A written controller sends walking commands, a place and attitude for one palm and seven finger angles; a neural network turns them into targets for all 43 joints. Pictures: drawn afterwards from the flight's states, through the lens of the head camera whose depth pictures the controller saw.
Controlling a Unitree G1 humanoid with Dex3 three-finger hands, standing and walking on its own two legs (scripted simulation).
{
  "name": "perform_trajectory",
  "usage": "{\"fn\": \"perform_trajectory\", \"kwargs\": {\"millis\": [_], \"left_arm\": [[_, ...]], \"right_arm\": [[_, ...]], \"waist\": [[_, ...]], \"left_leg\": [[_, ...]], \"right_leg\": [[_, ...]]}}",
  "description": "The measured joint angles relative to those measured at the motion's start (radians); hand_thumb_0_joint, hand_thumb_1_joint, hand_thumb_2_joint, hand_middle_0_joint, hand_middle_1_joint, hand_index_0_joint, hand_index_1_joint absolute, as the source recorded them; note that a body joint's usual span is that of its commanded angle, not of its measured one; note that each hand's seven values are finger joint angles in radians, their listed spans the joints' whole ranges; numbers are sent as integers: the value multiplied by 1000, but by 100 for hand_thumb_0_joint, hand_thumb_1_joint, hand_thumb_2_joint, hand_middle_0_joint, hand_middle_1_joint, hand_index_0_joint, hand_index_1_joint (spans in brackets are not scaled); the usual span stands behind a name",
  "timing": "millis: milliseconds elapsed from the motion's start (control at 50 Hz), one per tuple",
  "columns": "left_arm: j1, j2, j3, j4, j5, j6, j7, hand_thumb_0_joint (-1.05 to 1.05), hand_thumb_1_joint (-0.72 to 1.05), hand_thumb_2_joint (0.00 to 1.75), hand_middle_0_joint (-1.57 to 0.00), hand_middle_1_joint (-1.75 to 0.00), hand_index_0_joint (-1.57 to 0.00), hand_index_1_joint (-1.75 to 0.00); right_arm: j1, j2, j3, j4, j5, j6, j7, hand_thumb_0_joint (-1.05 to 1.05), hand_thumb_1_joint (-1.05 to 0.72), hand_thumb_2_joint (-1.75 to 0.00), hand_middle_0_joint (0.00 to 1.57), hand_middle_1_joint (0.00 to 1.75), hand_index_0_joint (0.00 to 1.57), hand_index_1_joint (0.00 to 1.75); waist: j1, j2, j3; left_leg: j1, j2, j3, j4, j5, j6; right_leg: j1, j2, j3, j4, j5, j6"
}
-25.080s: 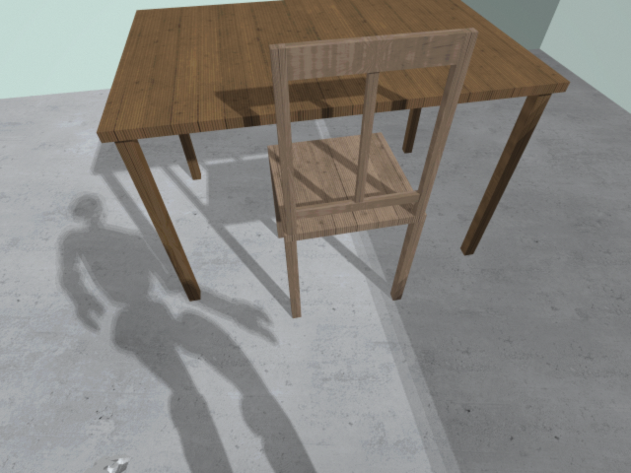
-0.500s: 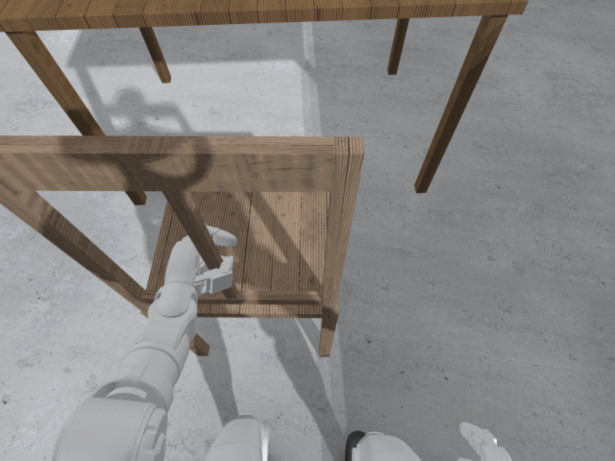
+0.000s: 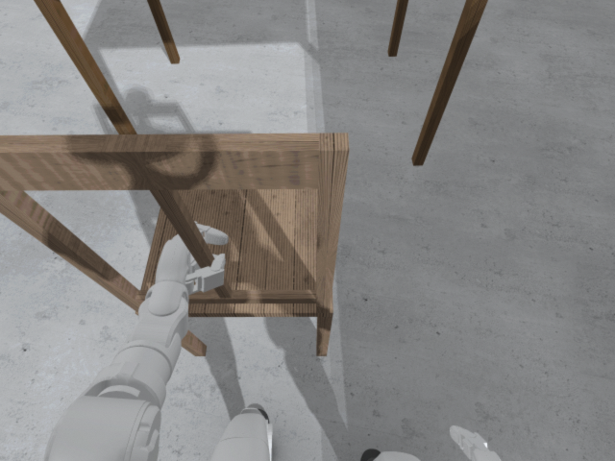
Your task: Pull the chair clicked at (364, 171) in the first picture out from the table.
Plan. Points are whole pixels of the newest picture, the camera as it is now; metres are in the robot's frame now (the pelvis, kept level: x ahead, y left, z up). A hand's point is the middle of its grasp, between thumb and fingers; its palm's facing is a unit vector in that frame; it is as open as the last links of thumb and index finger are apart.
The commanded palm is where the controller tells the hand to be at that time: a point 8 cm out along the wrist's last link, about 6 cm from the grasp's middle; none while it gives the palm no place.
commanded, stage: step backward, pulling the chair out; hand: left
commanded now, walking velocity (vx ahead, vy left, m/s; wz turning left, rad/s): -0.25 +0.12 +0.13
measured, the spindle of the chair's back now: (201, 253) +0.38 +0.19 -0.04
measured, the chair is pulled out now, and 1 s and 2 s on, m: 0.60 0.80 0.80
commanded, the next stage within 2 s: stop walking, hand still on the chair in 0.08 s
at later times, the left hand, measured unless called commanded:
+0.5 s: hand (214, 395) +0.19 +0.14 -0.05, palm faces +0.07 -0.98 -0.16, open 5.3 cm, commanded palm +0.17 +0.19 -0.05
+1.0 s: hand (208, 418) +0.16 +0.14 -0.05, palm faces +0.04 -0.98 -0.18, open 5.4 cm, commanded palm +0.14 +0.19 -0.05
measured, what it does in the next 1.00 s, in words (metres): steps on the spot: left foot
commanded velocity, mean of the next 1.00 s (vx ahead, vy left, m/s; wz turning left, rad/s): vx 0.06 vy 0.00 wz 0.02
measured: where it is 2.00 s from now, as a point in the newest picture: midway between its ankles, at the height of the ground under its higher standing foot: outside the picture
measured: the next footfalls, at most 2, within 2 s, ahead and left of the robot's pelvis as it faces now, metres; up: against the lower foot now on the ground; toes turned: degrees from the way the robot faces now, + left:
left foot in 0.20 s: -0.07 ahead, +0.12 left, +0.00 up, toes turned +4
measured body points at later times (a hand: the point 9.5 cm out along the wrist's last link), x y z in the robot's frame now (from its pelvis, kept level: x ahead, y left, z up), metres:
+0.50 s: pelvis -0.11 -0.01 +0.00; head -0.09 -0.02 +0.45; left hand +0.18 +0.19 -0.04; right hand -0.01 -0.25 -0.13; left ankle -0.08 +0.13 -0.72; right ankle -0.07 -0.13 -0.73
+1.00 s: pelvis -0.10 +0.00 +0.01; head -0.09 -0.01 +0.46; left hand +0.16 +0.19 -0.04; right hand +0.04 -0.24 -0.10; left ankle -0.11 +0.11 -0.73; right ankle -0.07 -0.13 -0.73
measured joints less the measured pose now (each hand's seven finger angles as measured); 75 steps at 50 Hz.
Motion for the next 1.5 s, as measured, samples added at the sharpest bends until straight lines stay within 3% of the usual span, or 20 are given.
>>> {"fn": "perform_trajectory", "kwargs": {"millis": [20, 80, 120, 160, 200, 220, 280, 340, 420, 520, 580, 660, 760, 880, 1120, 1220, 1280, 1380, 1500], "left_arm": [[2, 0, 20, 10, -4, -7, -1, 5, 65, 80, -37, -124, -49, -144], [12, -1, 49, 21, 4, 9, 5, 5, 65, 79, -37, -123, -49, -144], [15, -11, 51, 26, 7, 29, 13, 6, 66, 78, -36, -123, -50, -144], [15, -23, 36, 27, 15, 46, 19, 5, 66, 77, -35, -124, -50, -144], [8, -38, 10, 28, 18, 61, 22, 5, 67, 77, -34, -126, -50, -144], [12, -39, -4, -1, 15, 82, 24, 5, 67, 77, -33, -126, -50, -144], [57, -34, -47, -103, 2, 110, 33, 5, 69, 77, -31, -127, -50, -144], [109, -45, -67, -146, -15, 128, 31, 5, 70, 77, -29, -126, -50, -144], [171, -67, -83, -152, -25, 114, 15, 5, 70, 77, -29, -125, -50, -144], [269, -94, -97, -127, -11, 98, 9, 5, 69, 78, -31, -125, -50, -144], [324, -112, -110, -140, 2, 96, 5, 5, 67, 79, -32, -127, -50, -145], [373, -110, -118, -159, 3, 82, 6, 4, 67, 80, -33, -128, -50, -145], [405, -105, -126, -202, 14, 75, 7, 4, 67, 80, -33, -128, -50, -144], [425, -92, -133, -264, 16, 81, 12, 4, 66, 81, -34, -128, -50, -144], [458, -86, -121, -309, -1, 100, 21, 5, 66, 82, -34, -128, -50, -144], [469, -84, -113, -327, -6, 114, 23, 5, 66, 83, -33, -127, -50, -144], [493, -68, -106, -382, -24, 138, 11, 5, 65, 81, -34, -129, -50, -144], [540, -37, -84, -518, -33, 155, -29, 3, 49, 72, -40, -136, -50, -144], [560, -31, -83, -610, -34, 214, -47, 2, 3, 48, -43, -136, -48, -140]], "right_arm": [[-12, -5, -1, 7, 5, 3, -6, 0, -90, -90, 21, 30, 21, 30], [-20, -28, -8, 11, 20, 9, -24, 0, -90, -90, 21, 30, 21, 30], [-11, -57, -12, 5, 21, 6, -32, 0, -90, -90, 21, 30, 21, 30], [5, -92, -14, -3, 22, 3, -41, 0, -91, -90, 20, 30, 21, 30], [27, -125, -22, -9, 24, -1, -52, 0, -91, -90, 20, 30, 20, 30], [29, -130, -30, -12, 22, 1, -57, 0, -91, -90, 20, 30, 20, 30], [49, -115, -40, -48, 18, 10, -58, 0, -91, -90, 20, 30, 20, 30], [80, -94, -33, -71, 11, 2, -44, 0, -91, -90, 20, 30, 20, 30], [101, -65, -11, -61, 13, 4, -26, 0, -91, -90, 20, 30, 20, 30], [122, -37, 6, -17, 9, 24, -31, 1, -91, -90, 20, 30, 20, 30], [133, -50, 2, -6, -1, 8, -42, 1, -90, -90, 20, 30, 20, 30], [121, -38, 2, -8, -3, -1, -46, 1, -91, -90, 20, 30, 20, 30], [109, -23, 12, -33, -2, -10, -40, 1, -91, -90, 20, 30, 20, 30], [75, -23, 14, -53, -1, -15, -38, 1, -90, -90, 20, 30, 20, 30], [50, -52, -1, -76, 5, 10, -56, 1, -91, -90, 20, 30, 20, 30], [51, -52, -1, -78, 6, 21, -59, 1, -91, -90, 20, 30, 20, 30], [51, -51, 1, -86, 33, 18, -29, 1, -91, -90, 20, 30, 20, 30], [58, -58, -7, -117, 40, -15, 0, 1, -91, -90, 20, 30, 20, 30], [53, -82, -17, -146, 38, -49, 3, 1, -91, -90, 20, 30, 20, 30]], "waist": [[-12, 5, 8], [-38, -35, -8], [-52, -57, -30], [-71, -65, -52], [-84, -61, -77], [-90, -74, -76], [-61, -120, -57], [-46, -100, -72], [-34, -50, -84], [-27, -53, -168], [-37, -27, -216], [-29, -52, -223], [-25, -60, -219], [-12, -68, -196], [-11, -63, -194], [-14, -63, -192], [-38, -74, -210], [-42, -82, -223], [-40, -51, -235]], "left_leg": [[-13, -7, -7, 36, -26, 5], [-50, -100, -19, 230, -211, 17], [-39, -141, -6, 281, -261, 17], [15, -154, 10, 208, -248, 20], [96, -144, 25, 57, -148, 24], [117, -150, 32, 10, -142, 48], [123, -165, 55, 1, -126, 66], [112, -147, 44, -19, -97, 60], [111, -123, 16, -20, -85, 53], [126, -157, 30, 46, -217, 66], [201, -162, 41, -51, -160, 82], [239, -183, 76, -93, -116, 91], [250, -183, 77, -135, -101, 91], [253, -174, 81, -160, -87, 81], [263, -159, 74, -181, -83, 67], [269, -155, 70, -185, -82, 62], [223, -158, 56, -151, -93, 60], [137, -151, 48, -62, -133, 56], [59, -152, 46, 18, -172, 59]], "right_leg": [[-10, 3, 0, 9, 7, 1], [-64, -39, 16, 55, 11, -4], [-93, -66, 20, 71, 18, -2], [-115, -86, 9, 86, 25, 7], [-145, -96, -11, 121, 20, 17], [-158, -107, -16, 143, 15, 22], [-162, -107, 13, 182, -49, -3], [-126, -65, 0, 204, -161, -20], [-45, -28, -20, 60, 33, -24], [-36, -49, -12, 50, 17, -35], [-41, -50, -13, 62, 11, -20], [-29, -69, 23, 58, 14, -6], [-16, -69, 25, 11, 42, 0], [-15, -59, 28, -16, 58, -7], [-3, -44, 20, -39, 62, -19], [3, -40, 15, -42, 60, -24], [-40, -46, 1, -1, 41, -26], [-119, -40, -5, 77, 5, -33], [-192, -42, -6, 147, -28, -29]]}}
